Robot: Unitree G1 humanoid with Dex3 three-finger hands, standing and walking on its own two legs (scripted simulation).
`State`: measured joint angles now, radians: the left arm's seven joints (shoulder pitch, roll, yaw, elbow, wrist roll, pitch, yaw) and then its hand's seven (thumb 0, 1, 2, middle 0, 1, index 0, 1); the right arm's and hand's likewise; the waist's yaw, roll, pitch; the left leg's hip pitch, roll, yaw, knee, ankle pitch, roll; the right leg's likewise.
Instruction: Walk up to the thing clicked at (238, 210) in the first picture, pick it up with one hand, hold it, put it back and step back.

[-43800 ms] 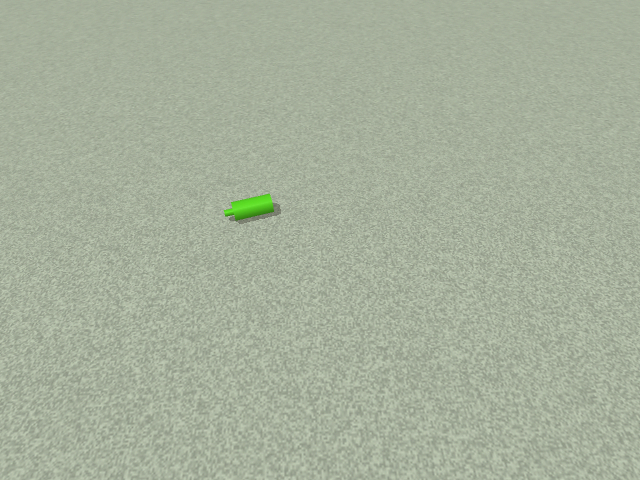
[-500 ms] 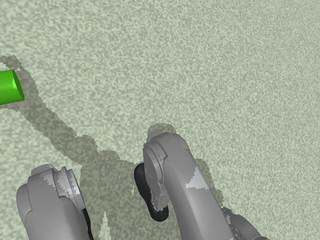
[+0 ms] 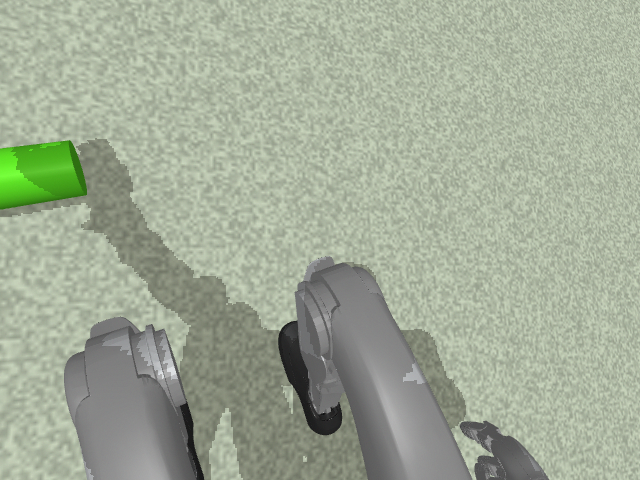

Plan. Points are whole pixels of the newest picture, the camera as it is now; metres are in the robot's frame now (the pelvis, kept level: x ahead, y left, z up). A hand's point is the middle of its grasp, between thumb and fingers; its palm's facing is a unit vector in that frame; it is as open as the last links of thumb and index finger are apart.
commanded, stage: home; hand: left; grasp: from above
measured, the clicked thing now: out of the picture +0.55 +0.31 -0.31
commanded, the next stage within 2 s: none
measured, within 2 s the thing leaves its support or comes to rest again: neither
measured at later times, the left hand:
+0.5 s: hand out of the picture +0.45 +0.31 -0.08, palm faces -0.31 -0.49 -0.82, open 8.6 cm
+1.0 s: hand out of the picture +0.31 +0.24 +0.13, palm faces +0.08 -0.94 -0.34, open 7.4 cm
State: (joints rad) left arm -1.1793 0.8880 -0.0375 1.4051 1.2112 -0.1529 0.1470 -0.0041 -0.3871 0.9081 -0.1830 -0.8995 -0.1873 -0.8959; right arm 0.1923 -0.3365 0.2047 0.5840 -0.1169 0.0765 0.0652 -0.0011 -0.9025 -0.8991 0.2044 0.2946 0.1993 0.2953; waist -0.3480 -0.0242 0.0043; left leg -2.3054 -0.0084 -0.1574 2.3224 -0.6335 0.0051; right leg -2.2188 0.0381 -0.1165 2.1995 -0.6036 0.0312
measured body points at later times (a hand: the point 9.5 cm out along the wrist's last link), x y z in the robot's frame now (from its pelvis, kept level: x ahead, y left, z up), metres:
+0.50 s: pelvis +0.01 +0.00 +0.05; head +0.24 +0.08 +0.43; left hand +0.46 +0.33 -0.04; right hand +0.11 -0.26 -0.07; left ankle +0.08 +0.12 -0.32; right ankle +0.12 -0.12 -0.32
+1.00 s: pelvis +0.04 +0.00 +0.24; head +0.17 +0.05 +0.66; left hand +0.30 +0.29 +0.15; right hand +0.26 -0.21 +0.14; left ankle +0.08 +0.12 -0.32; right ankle +0.12 -0.12 -0.32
